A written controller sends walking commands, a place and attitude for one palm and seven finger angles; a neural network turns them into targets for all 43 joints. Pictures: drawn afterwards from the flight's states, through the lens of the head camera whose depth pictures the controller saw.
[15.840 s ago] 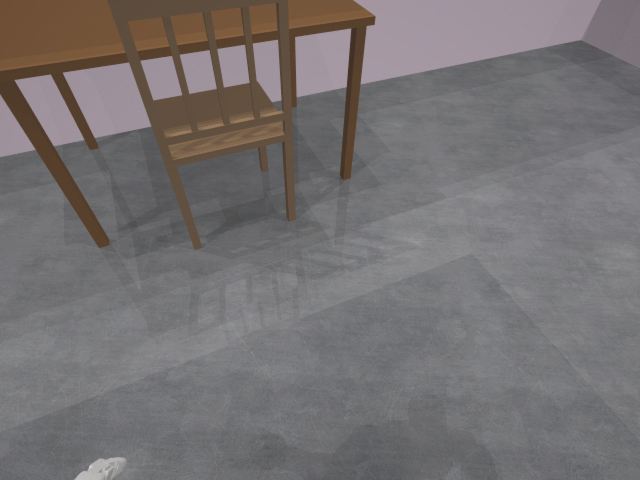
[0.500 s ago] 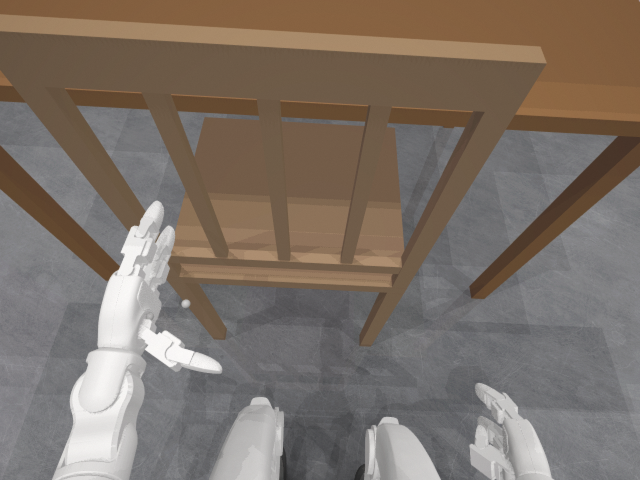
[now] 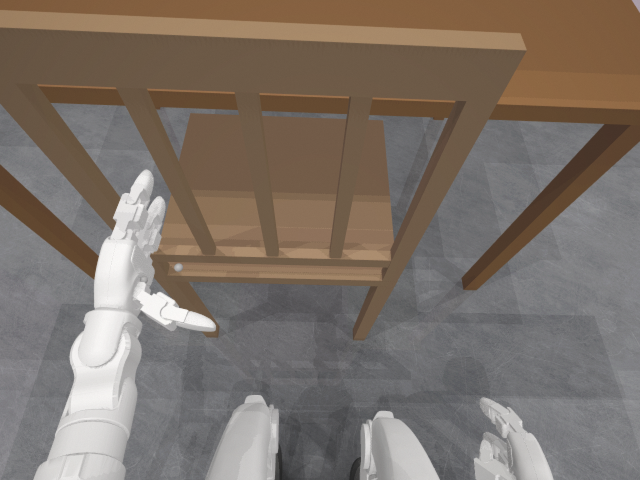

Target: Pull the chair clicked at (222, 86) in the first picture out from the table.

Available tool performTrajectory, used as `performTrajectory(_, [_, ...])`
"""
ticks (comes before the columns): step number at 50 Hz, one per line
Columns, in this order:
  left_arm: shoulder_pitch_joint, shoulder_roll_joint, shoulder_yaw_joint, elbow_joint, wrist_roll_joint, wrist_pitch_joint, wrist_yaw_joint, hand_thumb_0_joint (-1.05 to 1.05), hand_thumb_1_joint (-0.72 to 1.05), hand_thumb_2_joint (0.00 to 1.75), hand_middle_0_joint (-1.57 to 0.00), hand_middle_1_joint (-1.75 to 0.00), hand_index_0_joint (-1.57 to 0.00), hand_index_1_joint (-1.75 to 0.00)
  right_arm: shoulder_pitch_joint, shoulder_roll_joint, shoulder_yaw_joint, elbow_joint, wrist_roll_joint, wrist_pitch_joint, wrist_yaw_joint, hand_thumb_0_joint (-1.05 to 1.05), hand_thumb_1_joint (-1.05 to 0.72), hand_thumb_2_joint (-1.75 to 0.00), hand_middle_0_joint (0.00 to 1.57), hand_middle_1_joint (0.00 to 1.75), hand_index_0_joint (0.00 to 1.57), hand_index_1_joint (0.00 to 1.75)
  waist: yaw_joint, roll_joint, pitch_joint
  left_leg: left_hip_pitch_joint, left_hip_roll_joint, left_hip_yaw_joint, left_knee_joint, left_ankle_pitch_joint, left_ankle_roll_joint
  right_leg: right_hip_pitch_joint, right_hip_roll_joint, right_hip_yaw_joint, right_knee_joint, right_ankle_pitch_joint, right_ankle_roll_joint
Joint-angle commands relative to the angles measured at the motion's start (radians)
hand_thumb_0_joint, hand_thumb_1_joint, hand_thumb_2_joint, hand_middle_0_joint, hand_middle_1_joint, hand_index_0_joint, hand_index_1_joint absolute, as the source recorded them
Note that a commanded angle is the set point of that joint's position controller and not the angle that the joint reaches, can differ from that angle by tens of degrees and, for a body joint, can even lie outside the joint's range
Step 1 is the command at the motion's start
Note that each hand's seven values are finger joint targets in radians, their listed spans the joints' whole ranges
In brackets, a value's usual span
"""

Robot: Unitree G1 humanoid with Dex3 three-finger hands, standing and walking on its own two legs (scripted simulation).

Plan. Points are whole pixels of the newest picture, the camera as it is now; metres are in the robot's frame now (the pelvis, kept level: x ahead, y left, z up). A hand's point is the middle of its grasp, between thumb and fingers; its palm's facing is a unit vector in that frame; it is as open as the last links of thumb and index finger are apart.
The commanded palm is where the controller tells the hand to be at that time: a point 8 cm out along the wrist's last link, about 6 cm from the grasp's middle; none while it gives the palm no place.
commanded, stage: push the fingers through the gap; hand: left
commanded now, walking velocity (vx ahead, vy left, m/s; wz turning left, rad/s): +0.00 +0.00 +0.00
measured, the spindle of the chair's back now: (263, 193) +0.45 +0.09 +0.04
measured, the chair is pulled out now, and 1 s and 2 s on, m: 0.00 0.00 0.00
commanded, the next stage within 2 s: hook a spindle and tug to test in 1.12 s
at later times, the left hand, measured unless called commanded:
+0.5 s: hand (177, 240) +0.39 +0.19 +0.03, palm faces +0.00 -1.00 -0.04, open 16.9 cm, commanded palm +0.37 +0.23 +0.02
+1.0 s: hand (189, 216) +0.43 +0.18 +0.02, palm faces +0.02 -1.00 -0.05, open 16.9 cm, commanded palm +0.41 +0.23 +0.02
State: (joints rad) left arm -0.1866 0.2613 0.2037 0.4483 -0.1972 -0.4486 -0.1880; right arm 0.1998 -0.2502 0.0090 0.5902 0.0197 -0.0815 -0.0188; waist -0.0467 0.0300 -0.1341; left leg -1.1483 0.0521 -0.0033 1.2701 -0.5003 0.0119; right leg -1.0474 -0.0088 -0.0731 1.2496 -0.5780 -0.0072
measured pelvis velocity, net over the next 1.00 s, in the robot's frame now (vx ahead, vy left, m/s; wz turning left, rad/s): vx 0.00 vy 0.01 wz -0.02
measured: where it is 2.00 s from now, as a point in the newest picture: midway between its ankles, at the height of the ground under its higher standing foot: outside the picture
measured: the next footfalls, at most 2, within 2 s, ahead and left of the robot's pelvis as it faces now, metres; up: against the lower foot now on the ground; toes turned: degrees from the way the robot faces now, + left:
none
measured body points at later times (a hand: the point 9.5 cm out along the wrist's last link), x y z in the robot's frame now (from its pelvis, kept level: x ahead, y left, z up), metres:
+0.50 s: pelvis +0.00 +0.01 +0.00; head +0.12 +0.03 +0.43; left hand +0.38 +0.24 +0.03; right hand +0.13 -0.25 -0.11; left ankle +0.05 +0.11 -0.62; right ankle +0.01 -0.12 -0.62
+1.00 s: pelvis +0.00 +0.01 +0.00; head +0.14 +0.03 +0.43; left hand +0.42 +0.24 +0.02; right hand +0.08 -0.25 -0.12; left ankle +0.05 +0.11 -0.62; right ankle +0.01 -0.12 -0.62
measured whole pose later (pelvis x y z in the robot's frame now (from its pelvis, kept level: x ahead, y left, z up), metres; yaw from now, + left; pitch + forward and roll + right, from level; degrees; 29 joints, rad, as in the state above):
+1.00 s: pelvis +0.00 +0.01 +0.00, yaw -1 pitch +24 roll -3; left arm -0.49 0.30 0.27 0.78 -0.13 -0.50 -0.15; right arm 0.27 -0.25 0.01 0.63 0.01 0.00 0.01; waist -0.09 0.03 -0.13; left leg -1.19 0.06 0.02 1.27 -0.50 0.03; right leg -1.09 -0.01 -0.05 1.23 -0.56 0.01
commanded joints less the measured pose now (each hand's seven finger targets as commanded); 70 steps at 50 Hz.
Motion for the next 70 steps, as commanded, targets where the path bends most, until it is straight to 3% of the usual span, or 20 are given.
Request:
performTrajectory(1, [-0.194,0.163,0.070,-0.177,-0.021,-0.075,-0.011,0.00,-0.50,0.30,-0.06,-0.08,-0.06,-0.08,0.041,-0.156,-0.064,-0.106,-0.002,-0.045,-0.014,0.00,-0.90,-0.90,0.20,0.30,0.20,0.30,-0.010,0.013,-0.419,0.339,-0.026,-0.027,-0.145,0.263,0.013,0.171,0.013,0.040,-0.187,0.309,-0.013])
performTrajectory(8, [-0.261,0.158,0.054,-0.165,-0.017,-0.093,-0.021,0.00,-0.50,0.30,-0.06,-0.08,-0.06,-0.08,0.058,-0.161,-0.067,-0.091,-0.003,-0.048,-0.012,0.00,-0.90,-0.90,0.20,0.30,0.20,0.30,-0.018,0.059,-0.424,0.388,-0.024,-0.038,-0.148,0.296,0.011,0.132,0.014,0.032,-0.183,0.308,-0.018])
performTrajectory(13, [-0.326,0.183,0.079,-0.089,-0.006,-0.096,-0.008,0.00,-0.50,0.30,-0.06,-0.08,-0.06,-0.08,0.070,-0.166,-0.066,-0.073,-0.005,-0.042,-0.012,0.00,-0.90,-0.90,0.20,0.30,0.20,0.30,-0.028,0.021,-0.392,0.351,-0.025,-0.039,-0.144,0.259,0.012,0.114,0.015,0.030,-0.184,0.279,-0.016])
performTrajectory(15, [-0.394,0.185,0.077,-0.076,-0.002,-0.100,-0.004,0.00,-0.50,0.30,-0.06,-0.08,-0.06,-0.08,0.071,-0.167,-0.065,-0.066,-0.008,-0.039,-0.014,0.00,-0.90,-0.90,0.20,0.30,0.20,0.30,-0.035,0.033,-0.406,0.359,-0.024,-0.041,-0.142,0.233,0.011,0.095,0.015,0.030,-0.185,0.248,-0.015])
performTrajectory(19, [-0.389,0.195,0.089,-0.067,0.003,-0.106,-0.004,0.00,-0.50,0.30,-0.06,-0.08,-0.06,-0.08,0.081,-0.168,-0.066,-0.072,-0.010,-0.034,-0.010,0.00,-0.90,-0.90,0.20,0.30,0.20,0.30,-0.018,0.062,-0.459,0.414,-0.023,-0.047,-0.148,0.291,0.006,0.106,0.016,0.026,-0.178,0.283,-0.021])
performTrajectory(28, [-0.521,0.169,0.058,0.043,0.025,-0.095,0.009,0.00,-0.50,0.30,-0.06,-0.08,-0.06,-0.08,0.098,-0.173,-0.063,-0.060,-0.009,-0.009,-0.005,0.00,-0.90,-0.90,0.20,0.30,0.20,0.30,-0.050,0.035,-0.407,0.401,-0.018,-0.066,-0.157,0.238,0.004,0.031,0.020,0.011,-0.180,0.214,-0.020])
performTrajectory(35, [-0.679,0.205,0.068,0.093,0.057,-0.125,0.040,0.00,-0.50,0.30,-0.06,-0.08,-0.06,-0.08,0.123,-0.179,-0.062,-0.041,-0.021,0.009,-0.002,0.00,-0.90,-0.90,0.20,0.30,0.20,0.30,-0.055,0.096,-0.469,0.453,-0.016,-0.083,-0.149,0.257,-0.004,-0.013,0.020,0.008,-0.161,0.207,-0.025])
performTrajectory(37, [-0.629,0.197,0.076,0.112,0.056,-0.118,0.045,0.00,-0.50,0.30,-0.06,-0.08,-0.06,-0.08,0.135,-0.178,-0.065,-0.044,-0.024,0.017,0.004,0.00,-0.90,-0.90,0.20,0.30,0.20,0.30,-0.044,0.096,-0.507,0.484,-0.015,-0.083,-0.149,0.312,-0.008,0.007,0.022,0.006,-0.163,0.244,-0.026])
performTrajectory(41, [-0.572,0.226,0.111,0.158,0.055,-0.099,0.043,0.00,-0.50,0.30,-0.06,-0.08,-0.06,-0.08,0.138,-0.179,-0.064,-0.057,-0.018,0.043,0.013,0.00,-0.90,-0.90,0.20,0.30,0.20,0.30,-0.041,0.027,-0.478,0.409,-0.018,-0.061,-0.150,0.311,0.001,0.069,0.026,0.012,-0.169,0.281,-0.021])
performTrajectory(44, [-0.591,0.204,0.091,0.129,0.053,-0.106,0.043,0.00,-0.50,0.30,-0.06,-0.08,-0.06,-0.08,0.139,-0.173,-0.063,-0.061,-0.016,0.049,0.017,0.00,-0.90,-0.90,0.20,0.30,0.20,0.30,-0.047,0.053,-0.482,0.423,-0.017,-0.059,-0.152,0.314,0.001,0.064,0.028,0.011,-0.172,0.283,-0.020])
performTrajectory(47, [-0.604,0.243,0.121,0.118,0.050,-0.122,0.044,0.00,-0.50,0.30,-0.06,-0.08,-0.06,-0.08,0.144,-0.175,-0.065,-0.055,-0.016,0.052,0.013,0.00,-0.90,-0.90,0.20,0.30,0.20,0.30,-0.047,0.043,-0.471,0.398,-0.019,-0.050,-0.146,0.305,0.004,0.086,0.028,0.021,-0.176,0.294,-0.019])
performTrajectory(53, [-0.621,0.217,0.092,0.110,0.046,-0.136,0.026,0.00,-0.50,0.30,-0.06,-0.08,-0.06,-0.08,0.148,-0.174,-0.066,-0.043,-0.017,0.046,0.011,0.00,-0.90,-0.90,0.20,0.30,0.20,0.30,-0.060,0.071,-0.479,0.434,-0.016,-0.055,-0.143,0.331,0.005,0.066,0.028,0.016,-0.174,0.304,-0.020])
performTrajectory(58, [-0.593,0.184,0.070,0.102,0.040,-0.126,0.024,0.00,-0.50,0.30,-0.06,-0.08,-0.06,-0.08,0.145,-0.171,-0.069,-0.049,-0.017,0.048,0.014,0.00,-0.90,-0.90,0.20,0.30,0.20,0.30,-0.055,0.077,-0.490,0.453,-0.017,-0.055,-0.145,0.361,0.005,0.073,0.027,0.014,-0.175,0.327,-0.020])
performTrajectory(60, [-0.555,0.225,0.109,0.106,0.038,-0.123,0.028,0.00,-0.50,0.30,-0.06,-0.08,-0.06,-0.08,0.145,-0.174,-0.071,-0.047,-0.017,0.052,0.013,0.00,-0.90,-0.90,0.20,0.30,0.20,0.30,-0.041,0.065,-0.492,0.445,-0.017,-0.050,-0.143,0.368,0.003,0.095,0.027,0.018,-0.177,0.344,-0.020])
performTrajectory(61, [-0.552,0.208,0.096,0.093,0.038,-0.124,0.029,0.00,-0.50,0.30,-0.06,-0.08,-0.06,-0.08,0.142,-0.169,-0.069,-0.052,-0.017,0.052,0.014,0.00,-0.90,-0.90,0.20,0.30,0.20,0.30,-0.045,0.058,-0.495,0.441,-0.019,-0.048,-0.144,0.376,0.005,0.105,0.026,0.018,-0.176,0.358,-0.018])
performTrajectory(63, [-0.570,0.195,0.082,0.101,0.039,-0.123,0.031,0.00,-0.50,0.30,-0.10,-0.19,-0.10,-0.19,0.136,-0.168,-0.066,-0.052,-0.017,0.052,0.015,0.00,-0.90,-0.90,0.20,0.30,0.20,0.30,-0.057,0.040,-0.472,0.414,-0.019,-0.047,-0.141,0.355,0.009,0.102,0.026,0.020,-0.176,0.350,-0.016])
performTrajectory(64, [-0.559,0.204,0.096,0.114,0.039,-0.122,0.032,0.00,-0.50,0.30,-0.11,-0.24,-0.11,-0.24,0.136,-0.166,-0.067,-0.051,-0.015,0.053,0.015,0.00,-0.90,-0.90,0.20,0.30,0.20,0.30,-0.051,0.043,-0.456,0.401,-0.021,-0.041,-0.141,0.336,0.009,0.103,0.027,0.023,-0.181,0.338,-0.016])
performTrajectory(65, [-0.573,0.225,0.106,0.107,0.041,-0.128,0.034,0.00,-0.50,0.30,-0.13,-0.30,-0.13,-0.30,0.133,-0.170,-0.067,-0.050,-0.016,0.054,0.012,0.00,-0.90,-0.90,0.20,0.30,0.20,0.30,-0.052,0.043,-0.456,0.399,-0.020,-0.041,-0.140,0.330,0.008,0.102,0.026,0.023,-0.178,0.333,-0.016])
performTrajectory(68, [-0.578,0.197,0.080,0.072,0.043,-0.140,0.033,0.00,-0.50,0.30,-0.18,-0.46,-0.18,-0.46,0.124,-0.166,-0.067,-0.060,-0.017,0.050,0.013,0.00,-0.90,-0.90,0.20,0.30,0.20,0.30,-0.050,0.074,-0.479,0.433,-0.020,-0.045,-0.141,0.344,0.006,0.091,0.025,0.023,-0.174,0.330,-0.019])
performTrajectory(70, [-0.542,0.191,0.082,0.079,0.039,-0.138,0.033,0.00,-0.50,0.30,-0.22,-0.57,-0.22,-0.57,0.124,-0.165,-0.069,-0.060,-0.016,0.049,0.013,0.00,-0.90,-0.90,0.20,0.30,0.20,0.30,-0.048,0.057,-0.477,0.439,-0.019,-0.044,-0.142,0.346,0.005,0.096,0.027,0.021,-0.180,0.336,-0.018])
